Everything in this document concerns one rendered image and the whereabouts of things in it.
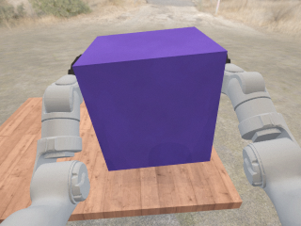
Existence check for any robot left hand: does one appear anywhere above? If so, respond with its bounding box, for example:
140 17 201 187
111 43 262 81
68 54 82 75

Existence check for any robot right hand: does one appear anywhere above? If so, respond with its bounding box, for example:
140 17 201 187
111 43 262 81
226 55 230 64

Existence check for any carton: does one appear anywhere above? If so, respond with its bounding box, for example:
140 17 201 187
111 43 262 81
72 26 228 171

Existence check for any left robot forearm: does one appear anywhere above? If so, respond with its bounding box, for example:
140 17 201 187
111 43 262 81
29 74 84 201

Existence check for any right robot forearm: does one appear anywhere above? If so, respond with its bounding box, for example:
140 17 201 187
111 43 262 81
221 63 301 152

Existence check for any right robot upper arm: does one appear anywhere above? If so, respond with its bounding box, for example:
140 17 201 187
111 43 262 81
242 137 301 226

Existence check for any left robot upper arm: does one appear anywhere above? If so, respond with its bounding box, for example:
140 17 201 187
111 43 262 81
0 160 90 226

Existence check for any table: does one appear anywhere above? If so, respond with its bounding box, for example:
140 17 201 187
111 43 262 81
0 97 243 223

